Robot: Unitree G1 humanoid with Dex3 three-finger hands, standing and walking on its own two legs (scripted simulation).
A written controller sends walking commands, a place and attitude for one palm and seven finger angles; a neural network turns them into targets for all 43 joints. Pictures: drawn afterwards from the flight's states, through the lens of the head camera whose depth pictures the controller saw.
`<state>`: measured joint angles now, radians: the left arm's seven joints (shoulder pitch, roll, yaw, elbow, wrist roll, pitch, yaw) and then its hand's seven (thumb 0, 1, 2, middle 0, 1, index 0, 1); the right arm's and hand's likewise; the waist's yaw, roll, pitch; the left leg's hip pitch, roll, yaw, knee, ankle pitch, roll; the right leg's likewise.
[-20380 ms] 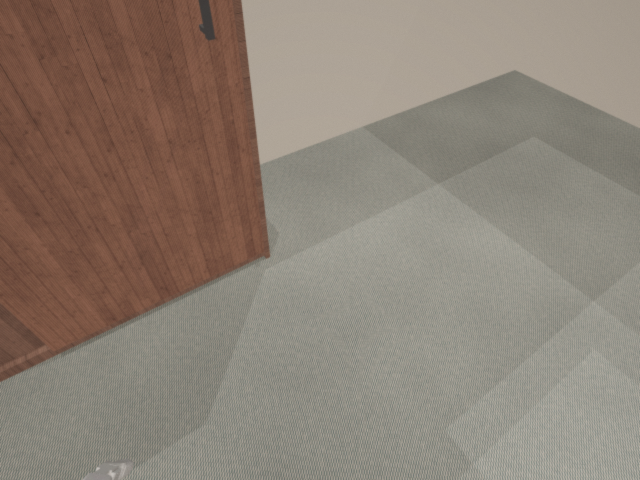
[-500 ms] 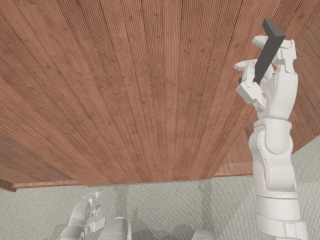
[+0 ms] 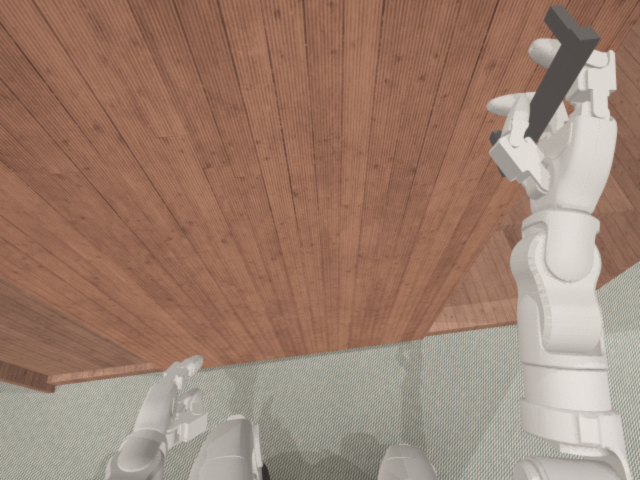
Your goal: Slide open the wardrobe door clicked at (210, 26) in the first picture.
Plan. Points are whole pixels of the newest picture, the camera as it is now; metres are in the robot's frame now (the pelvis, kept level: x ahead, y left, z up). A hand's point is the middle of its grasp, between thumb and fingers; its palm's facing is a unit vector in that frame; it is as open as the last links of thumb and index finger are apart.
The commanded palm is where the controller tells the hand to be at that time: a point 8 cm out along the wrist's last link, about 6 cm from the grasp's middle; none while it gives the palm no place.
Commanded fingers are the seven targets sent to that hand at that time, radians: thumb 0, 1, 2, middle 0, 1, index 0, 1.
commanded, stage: step sideways, sliding the door along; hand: right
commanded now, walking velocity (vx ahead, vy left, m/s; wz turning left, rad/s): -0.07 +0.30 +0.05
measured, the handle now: (530, 101) +0.41 -0.24 +0.20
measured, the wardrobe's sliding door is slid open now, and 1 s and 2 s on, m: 0.38 0.60 0.60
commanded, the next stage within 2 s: stop walking and hold the door there in 1.48 s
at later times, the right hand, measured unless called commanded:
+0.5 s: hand (384, 155) +0.37 -0.09 +0.19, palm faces +0.36 +0.93 +0.03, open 6.7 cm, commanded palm +0.34 -0.07 +0.18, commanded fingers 0.00 -0.90 -0.90 0.45 1.40 0.45 1.40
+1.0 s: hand (253, 171) +0.37 +0.02 +0.19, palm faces +0.35 +0.94 +0.03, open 6.8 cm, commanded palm +0.33 +0.05 +0.17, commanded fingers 0.00 -0.90 -0.90 0.45 1.40 0.45 1.40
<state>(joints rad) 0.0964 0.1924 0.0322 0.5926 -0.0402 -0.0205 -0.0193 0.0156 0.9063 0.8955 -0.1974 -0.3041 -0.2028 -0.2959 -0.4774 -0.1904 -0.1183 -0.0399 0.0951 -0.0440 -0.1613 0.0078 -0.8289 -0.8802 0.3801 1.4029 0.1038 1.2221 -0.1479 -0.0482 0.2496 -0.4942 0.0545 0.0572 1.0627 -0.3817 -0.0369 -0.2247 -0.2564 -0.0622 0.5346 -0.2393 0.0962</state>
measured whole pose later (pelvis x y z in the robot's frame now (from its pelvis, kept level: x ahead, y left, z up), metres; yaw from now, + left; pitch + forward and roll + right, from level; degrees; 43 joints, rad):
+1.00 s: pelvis +0.03 +0.23 +0.00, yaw -1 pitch -2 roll +5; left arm 0.11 0.21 0.05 0.58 -0.03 -0.08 -0.03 0.02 0.91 0.90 -0.20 -0.30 -0.20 -0.30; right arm -0.29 -0.14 -0.13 -0.24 0.05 -0.07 -0.18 0.00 -0.83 -0.88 0.39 1.41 0.08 1.12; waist -0.12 -0.04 0.23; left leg -0.50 0.00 0.06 1.09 -0.47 -0.02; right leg -0.21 -0.19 -0.11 0.56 -0.30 0.04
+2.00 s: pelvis +0.02 +0.38 -0.01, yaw +8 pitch -3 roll +1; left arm 0.14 0.33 0.02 0.69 -0.06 -0.07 0.05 0.01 0.90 0.89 -0.20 -0.30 -0.21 -0.30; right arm -0.27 -0.62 -0.63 0.48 0.06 -0.10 -0.14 -0.09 -0.69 -0.81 0.45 1.41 0.17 1.27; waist 0.00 -0.08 0.09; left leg -0.31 0.03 0.07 0.58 -0.22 0.00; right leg -0.41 -0.07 -0.02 1.01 -0.53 0.02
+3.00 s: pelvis -0.03 +0.36 -0.01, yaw +7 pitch -2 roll +0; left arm 0.32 0.35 0.03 0.77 -0.06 -0.01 0.08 0.01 0.90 0.90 -0.20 -0.30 -0.21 -0.30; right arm -0.55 -0.66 -0.50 0.88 0.03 -0.17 -0.11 -0.09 -0.70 -0.87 0.43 1.38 0.23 1.34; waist 0.00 -0.05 0.01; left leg -0.22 0.08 0.06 0.55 -0.29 -0.05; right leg -0.37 -0.01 -0.04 0.67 -0.36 -0.01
